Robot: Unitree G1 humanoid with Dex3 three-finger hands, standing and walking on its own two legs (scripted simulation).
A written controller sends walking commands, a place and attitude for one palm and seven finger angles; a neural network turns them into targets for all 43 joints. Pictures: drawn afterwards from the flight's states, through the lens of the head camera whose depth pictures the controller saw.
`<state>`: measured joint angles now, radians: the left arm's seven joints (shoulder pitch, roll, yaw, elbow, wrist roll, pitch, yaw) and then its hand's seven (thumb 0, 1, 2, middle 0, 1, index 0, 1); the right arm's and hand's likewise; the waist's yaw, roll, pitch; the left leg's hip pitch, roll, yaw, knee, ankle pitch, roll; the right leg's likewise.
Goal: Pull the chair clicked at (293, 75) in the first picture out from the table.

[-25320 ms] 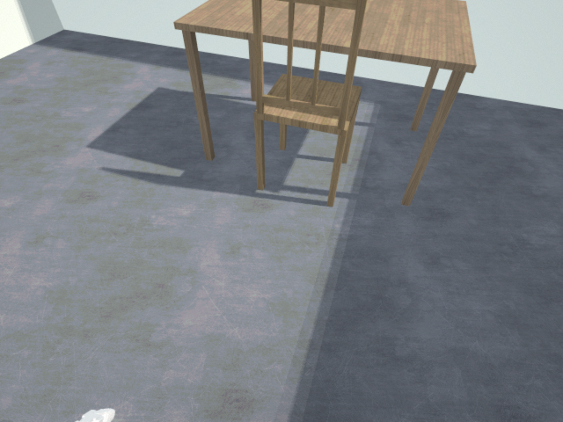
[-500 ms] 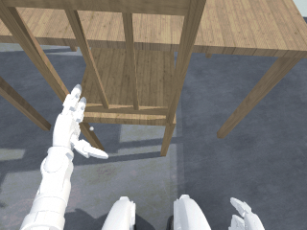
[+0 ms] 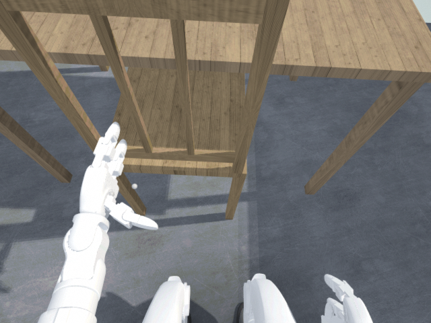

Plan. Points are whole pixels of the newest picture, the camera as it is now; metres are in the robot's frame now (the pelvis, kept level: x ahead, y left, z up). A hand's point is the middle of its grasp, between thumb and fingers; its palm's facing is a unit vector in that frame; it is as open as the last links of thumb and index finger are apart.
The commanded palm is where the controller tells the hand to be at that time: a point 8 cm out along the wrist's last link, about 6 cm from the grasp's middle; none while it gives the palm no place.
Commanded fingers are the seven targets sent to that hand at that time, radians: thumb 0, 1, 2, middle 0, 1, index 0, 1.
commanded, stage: aim the fingers beside a spindle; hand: left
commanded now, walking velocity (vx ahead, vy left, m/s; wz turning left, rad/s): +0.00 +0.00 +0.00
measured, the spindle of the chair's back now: (131, 102) +0.51 +0.17 +0.06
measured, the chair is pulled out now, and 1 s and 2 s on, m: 0.00 0.00 0.00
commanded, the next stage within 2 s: push the fingers through the gap in 0.16 s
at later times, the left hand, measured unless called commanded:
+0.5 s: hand (135, 169) +0.38 +0.16 +0.02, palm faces -0.01 -1.00 -0.07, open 16.9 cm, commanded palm +0.36 +0.20 +0.02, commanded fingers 0.00 -0.50 0.30 -0.06 -0.08 -0.06 -0.08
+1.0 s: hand (143, 148) +0.43 +0.15 +0.02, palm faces -0.05 -1.00 -0.04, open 16.9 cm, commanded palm +0.41 +0.20 +0.02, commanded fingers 0.00 -0.50 0.30 -0.06 -0.08 -0.06 -0.08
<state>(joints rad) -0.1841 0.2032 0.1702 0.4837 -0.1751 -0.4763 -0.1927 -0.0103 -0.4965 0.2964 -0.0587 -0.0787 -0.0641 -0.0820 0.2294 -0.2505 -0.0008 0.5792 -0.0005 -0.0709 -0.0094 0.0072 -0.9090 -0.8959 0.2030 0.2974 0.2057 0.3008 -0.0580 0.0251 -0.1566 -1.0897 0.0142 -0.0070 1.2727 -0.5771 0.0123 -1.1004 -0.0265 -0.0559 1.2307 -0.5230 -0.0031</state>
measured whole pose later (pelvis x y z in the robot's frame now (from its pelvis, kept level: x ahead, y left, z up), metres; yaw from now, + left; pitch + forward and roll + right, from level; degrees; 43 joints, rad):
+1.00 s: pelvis -0.01 +0.00 -0.01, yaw -1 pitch +25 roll -2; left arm -0.53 0.29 0.26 0.79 -0.13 -0.46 -0.18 -0.01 -0.50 0.30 -0.06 -0.08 -0.06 -0.08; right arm 0.27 -0.26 0.00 0.62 -0.01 -0.02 0.01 0.01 -0.91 -0.90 0.20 0.30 0.21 0.30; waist -0.11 0.03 -0.15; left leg -1.16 0.02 -0.01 1.30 -0.57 0.01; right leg -1.17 -0.02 -0.05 1.25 -0.51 -0.01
